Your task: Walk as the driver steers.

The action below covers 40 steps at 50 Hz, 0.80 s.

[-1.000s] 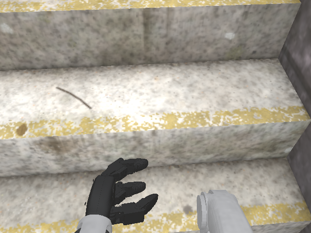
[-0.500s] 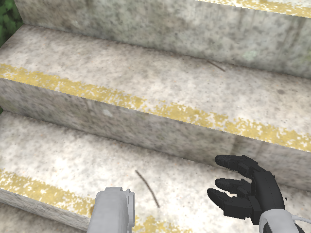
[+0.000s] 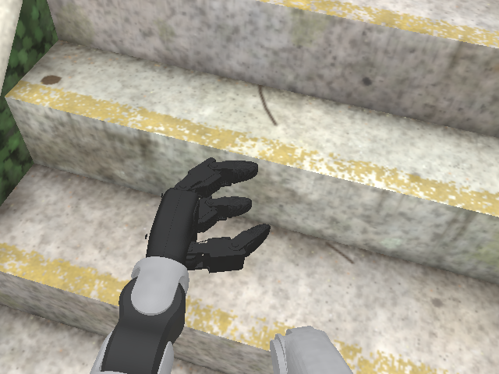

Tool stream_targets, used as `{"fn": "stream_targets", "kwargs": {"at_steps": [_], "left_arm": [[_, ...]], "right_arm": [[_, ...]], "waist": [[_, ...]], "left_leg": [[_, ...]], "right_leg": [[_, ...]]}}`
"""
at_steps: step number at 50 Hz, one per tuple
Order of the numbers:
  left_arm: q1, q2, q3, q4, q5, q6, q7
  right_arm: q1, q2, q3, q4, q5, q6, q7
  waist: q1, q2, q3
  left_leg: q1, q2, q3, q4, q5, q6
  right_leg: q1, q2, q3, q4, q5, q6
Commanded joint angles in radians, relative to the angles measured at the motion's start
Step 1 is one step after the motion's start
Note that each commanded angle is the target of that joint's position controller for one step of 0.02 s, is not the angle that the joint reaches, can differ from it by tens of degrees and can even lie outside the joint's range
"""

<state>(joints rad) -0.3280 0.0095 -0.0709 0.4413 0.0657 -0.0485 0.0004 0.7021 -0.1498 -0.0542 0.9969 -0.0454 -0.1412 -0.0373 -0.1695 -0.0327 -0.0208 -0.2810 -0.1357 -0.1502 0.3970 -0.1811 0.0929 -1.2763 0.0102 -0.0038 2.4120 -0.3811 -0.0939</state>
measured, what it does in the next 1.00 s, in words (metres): climbs: right foot 0.20 m higher, then left foot 0.15 m higher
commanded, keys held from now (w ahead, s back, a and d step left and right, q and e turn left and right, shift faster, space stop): w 0.44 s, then w+e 0.56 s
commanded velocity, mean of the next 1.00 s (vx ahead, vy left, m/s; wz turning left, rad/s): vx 0.50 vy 0.00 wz -0.18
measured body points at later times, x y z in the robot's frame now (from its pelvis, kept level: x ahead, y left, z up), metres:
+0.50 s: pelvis +0.19 -0.04 +0.16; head +0.18 -0.02 +0.61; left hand +0.14 +0.21 +0.01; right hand +0.43 -0.22 +0.12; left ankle +0.28 +0.10 -0.34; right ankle +0.14 -0.14 -0.55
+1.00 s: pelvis +0.47 +0.05 +0.20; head +0.51 +0.07 +0.65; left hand +0.77 +0.24 +0.15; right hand +0.43 -0.22 +0.07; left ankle +0.35 +0.19 -0.54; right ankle +0.51 -0.06 -0.23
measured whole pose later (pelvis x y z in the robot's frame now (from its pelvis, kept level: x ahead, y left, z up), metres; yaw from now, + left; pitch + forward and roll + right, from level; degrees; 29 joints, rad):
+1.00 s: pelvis +0.47 +0.05 +0.20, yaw -10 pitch +4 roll -1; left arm -0.07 0.18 0.06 0.53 0.05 -0.02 0.06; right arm 0.38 -0.24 -0.06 1.02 -0.02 -0.13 0.00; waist 0.05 -0.04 -0.01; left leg 0.04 0.08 0.21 0.22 -0.19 -0.02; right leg -1.25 0.11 -0.03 2.08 -0.54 -0.13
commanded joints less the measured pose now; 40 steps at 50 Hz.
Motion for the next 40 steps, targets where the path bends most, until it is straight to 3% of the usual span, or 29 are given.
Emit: {"fn": "stream_targets", "kwargs": {"at_steps": [1, 2, 3, 4, 5, 7, 8, 10, 11, 12, 13, 14, 15, 17, 18, 20, 22, 24, 26, 29, 31, 33, 34, 35, 36, 37, 38, 39, 40], "left_arm": [[-0.123, 0.012, 0.000, -0.101, -0.012, 0.024, 0.015], [-0.184, -0.004, -0.001, -0.131, -0.023, 0.034, 0.014], [-0.207, 0.013, 0.002, -0.146, -0.043, 0.043, 0.015], [-0.192, 0.011, 0.002, -0.158, -0.047, 0.045, 0.012], [-0.111, -0.029, -0.003, -0.139, -0.049, 0.039, 0.013], [0.120, -0.020, 0.008, -0.013, -0.085, 0.040, 0.016], [0.207, 0.005, 0.028, 0.037, -0.083, 0.048, 0.020], [0.352, 0.126, 0.085, 0.083, -0.073, 0.057, 0.038], [0.432, 0.188, 0.106, 0.108, -0.062, 0.051, 0.040], [0.575, 0.263, 0.132, 0.172, -0.038, 0.047, 0.042], [0.616, 0.320, 0.158, 0.240, -0.037, 0.070, 0.048], [0.482, 0.279, 0.155, 0.271, -0.064, 0.049, 0.040], [0.419, 0.219, 0.137, 0.321, -0.066, 0.032, 0.034], [0.473, 0.093, 0.108, 0.434, -0.033, -0.008, 0.037], [0.495, 0.043, 0.091, 0.479, -0.021, -0.019, 0.037], [0.552, 0.081, 0.097, 0.514, -0.029, -0.049, 0.033], [0.565, 0.183, 0.115, 0.503, -0.042, -0.076, 0.015], [0.551, 0.228, 0.123, 0.465, -0.062, -0.090, 0.030], [0.682, 0.259, 0.139, 0.480, -0.050, -0.101, 0.053], [0.847, 0.269, 0.166, 0.481, -0.025, -0.100, 0.070], [0.956, 0.265, 0.176, 0.479, -0.017, -0.083, 0.082], [1.032, 0.253, 0.177, 0.478, 0.003, -0.053, 0.091], [1.045, 0.260, 0.183, 0.481, 0.012, -0.047, 0.093], [0.912, 0.263, 0.182, 0.449, 0.029, -0.055, 0.087], [0.741, 0.255, 0.178, 0.376, 0.022, -0.061, 0.074], [0.726, 0.316, 0.199, 0.337, -0.039, -0.081, 0.050], [0.712, 0.357, 0.219, 0.339, -0.087, -0.091, 0.027], [0.702, 0.275, 0.211, 0.327, -0.108, -0.092, 0.014], [0.712, 0.163, 0.188, 0.275, -0.127, -0.114, 0.024]], "right_arm": [[-0.082, -0.054, 0.004, -0.067, 0.014, -0.020, 0.015], [-0.054, -0.037, 0.005, -0.050, 0.023, -0.010, -0.009], [-0.035, -0.067, -0.002, -0.047, 0.027, 0.001, -0.025], [-0.020, -0.082, -0.012, -0.042, 0.025, 0.012, -0.034], [-0.044, -0.085, -0.024, -0.046, 0.029, 0.023, -0.044], [-0.142, -0.109, -0.032, -0.113, 0.034, 0.033, -0.025], [-0.124, -0.126, -0.035, -0.127, 0.044, 0.029, -0.016], [-0.101, -0.197, -0.058, -0.120, 0.068, 0.002, 0.005], [-0.115, -0.220, -0.072, -0.126, 0.071, -0.019, 0.020], [-0.249, -0.124, -0.060, -0.211, 0.078, -0.027, 0.048], [-0.313, -0.042, -0.054, -0.259, 0.030, -0.021, 0.079], [-0.421, 0.021, -0.042, -0.319, -0.032, -0.011, 0.073], [-0.453, 0.087, -0.005, -0.385, -0.023, 0.000, 0.063], [-0.467, 0.101, 0.037, -0.411, -0.021, 0.016, 0.052], [-0.441, 0.121, 0.052, -0.397, -0.004, 0.043, 0.041], [-0.454, 0.113, 0.062, -0.408, 0.011, 0.073, 0.030], [-0.539, 0.035, 0.048, -0.429, 0.015, 0.100, 0.021], [-0.566, -0.013, 0.042, -0.438, 0.026, 0.107, 0.039], [-0.577, 0.009, 0.046, -0.423, 0.038, 0.098, 0.054], [-0.843, 0.033, 0.050, -0.507, -0.004, 0.075, 0.070], [-0.947, 0.032, 0.057, -0.551, -0.004, 0.053, 0.092], [-1.066, 0.061, 0.082, -0.591, -0.006, 0.029, 0.108], [-1.079, 0.063, 0.087, -0.609, -0.002, 0.024, 0.110], [-0.954, 0.043, 0.081, -0.587, 0.019, 0.005, 0.099], [-0.731, -0.003, 0.068, -0.518, 0.044, -0.013, 0.094], [-0.598, -0.051, 0.041, -0.472, 0.071, -0.007, 0.080], [-0.521, -0.118, 0.005, -0.420, 0.051, 0.009, 0.053], [-0.464, -0.162, -0.016, -0.365, 0.015, 0.007, 0.046], [-0.274, -0.261, -0.043, -0.349, -0.007, 0.026, 0.039]], "waist": [[0.093, -0.011, 0.053], [0.061, 0.042, 0.087], [0.034, 0.081, 0.089], [0.031, 0.118, 0.074], [0.073, 0.186, 0.006], [0.143, 0.207, -0.129], [0.162, 0.237, -0.211], [0.229, 0.337, -0.280], [0.270, 0.325, -0.334], [0.323, 0.082, -0.280], [0.327, -0.244, -0.197], [0.266, -0.166, -0.038], [0.159, -0.133, 0.080], [0.088, 0.033, 0.162], [0.055, 0.061, 0.171], [0.052, 0.072, 0.193], [0.072, 0.069, 0.178], [0.062, 0.098, 0.130], [0.114, 0.010, 0.044], [0.270, -0.058, 0.046], [0.335, -0.065, 0.041], [0.399, -0.047, 0.051], [0.398, -0.058, 0.027], [0.292, -0.080, -0.048], [0.158, -0.056, -0.211], [0.112, -0.034, -0.339], [0.067, -0.026, -0.341], [0.087, 0.124, -0.234], [0.052, 0.342, -0.370]], "left_leg": [[-0.001, 0.246, -0.303, -0.229, -0.198, 0.113], [-0.052, 0.264, -0.329, -0.323, -0.138, 0.135], [-0.024, 0.283, -0.313, -0.401, -0.021, 0.154], [0.044, 0.296, -0.280, -0.406, 0.127, 0.159], [0.122, 0.297, -0.197, -0.399, 0.370, 0.165], [0.026, 0.272, 0.022, -0.298, 0.979, 0.139], [0.068, 0.294, 0.011, -0.215, 1.355, 0.160], [0.248, 0.333, 0.011, 0.088, 1.711, 0.171], [0.232, 0.338, 0.008, 0.296, 1.704, 0.169], [-0.134, 0.222, -0.001, 0.601, 1.306, 0.102], [-0.468, 0.007, -0.003, 1.063, 0.156, 0.061], [-0.648, -0.007, -0.153, 1.512, 0.082, 0.044], [-0.737, 0.012, -0.087, 1.717, 0.120, 0.048], [-0.832, 0.040, -0.084, 1.768, 0.093, 0.056], [-0.831, 0.050, -0.095, 1.748, 0.072, 0.041], [-0.853, 0.095, -0.099, 1.638, 0.061, 0.015], [-0.837, 0.113, 0.000, 1.522, 0.076, 0.006], [-0.683, 0.203, 0.133, 1.271, 0.140, -0.010], [-0.704, 0.254, 0.156, 1.237, 0.108, -0.013], [-0.929, 0.294, 0.184, 1.101, 0.001, 0.001], [-1.070, 0.302, 0.196, 1.030, -0.172, -0.023], [-1.151, 0.275, 0.211, 0.938, -0.333, -0.022], [-1.133, 0.258, 0.200, 0.875, -0.377, -0.011], [-0.895, 0.228, 0.147, 0.682, -0.347, 0.022], [-0.380, 0.196, 0.121, 0.258, -0.111, 0.031], [0.023, 0.203, 0.137, -0.068, 0.295, -0.008], [0.289, 0.177, 0.212, -0.219, 0.445, -0.043], [0.588, 0.336, 0.148, -0.119, 0.917, -0.064], [0.989, 0.627, -0.010, 0.373, 2.152, -0.015]], "right_leg": [[-0.153, -0.068, -0.092, -0.133, 0.116, -0.006], [-0.092, -0.071, -0.103, -0.222, 0.112, -0.001], [-0.043, -0.068, -0.165, -0.326, 0.065, 0.009], [0.019, -0.090, -0.146, -0.432, 0.019, 0.007], [0.134, -0.084, -0.132, -0.533, -0.009, -0.022], [0.620, -0.005, -0.229, -0.846, -0.142, -0.062], [0.768, 0.069, -0.254, -0.875, -0.230, -0.050], [0.856, 0.104, -0.203, -1.158, -0.327, -0.045], [0.960, 0.099, -0.045, -1.256, -0.420, -0.069], [1.082, -0.103, 0.484, -1.577, -0.600, -0.177], [1.048, -0.249, 1.071, -2.076, -0.893, -0.289], [0.871, -0.275, 1.161, -2.152, -0.905, -0.289], [0.743, -0.265, 0.951, -2.070, -0.808, -0.264], [0.644, -0.237, 0.604, -1.982, -0.484, -0.169], [0.615, -0.222, 0.470, -1.962, -0.338, -0.123], [0.628, -0.217, 0.320, -1.993, -0.151, -0.088], [0.672, -0.204, 0.213, -2.068, -0.037, -0.110], [0.657, -0.165, 0.137, -2.113, 0.024, -0.120], [0.883, -0.168, 0.153, -2.121, 0.088, -0.144], [1.305, -0.236, 0.254, -2.203, 0.259, -0.168], [1.532, -0.258, 0.285, -2.211, 0.311, -0.170], [1.683, -0.275, 0.295, -2.179, 0.585, -0.178], [1.731, -0.268, 0.272, -2.118, 0.743, -0.158], [1.658, -0.220, 0.180, -1.951, 1.174, -0.110], [1.451, -0.141, 0.120, -1.792, 1.330, -0.054], [1.346, -0.132, 0.188, -1.730, 1.223, -0.033], [1.202, -0.083, 0.175, -1.631, 1.048, -0.018], [0.765, 0.025, 0.122, -1.339, 0.120, 0.013], [0.290, 0.100, 0.144, -0.810, -0.225, 0.050]]}}
Keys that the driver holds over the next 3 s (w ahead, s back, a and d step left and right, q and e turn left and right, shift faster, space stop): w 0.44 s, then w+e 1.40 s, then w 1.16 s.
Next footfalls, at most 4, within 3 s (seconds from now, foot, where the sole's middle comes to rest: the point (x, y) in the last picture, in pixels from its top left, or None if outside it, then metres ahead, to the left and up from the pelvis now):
0.22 right None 0.18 -0.14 -0.58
0.60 left None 0.38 0.12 -0.43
0.78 left None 0.39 0.19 -0.58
1.14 right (222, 264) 0.57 -0.03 -0.38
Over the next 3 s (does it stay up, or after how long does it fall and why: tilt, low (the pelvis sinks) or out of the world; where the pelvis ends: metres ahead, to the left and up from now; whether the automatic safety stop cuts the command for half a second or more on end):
stays up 1.12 -0.34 0.97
